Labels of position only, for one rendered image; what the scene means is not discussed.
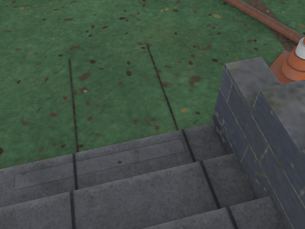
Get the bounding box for stairs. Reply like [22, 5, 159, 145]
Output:
[0, 123, 286, 229]

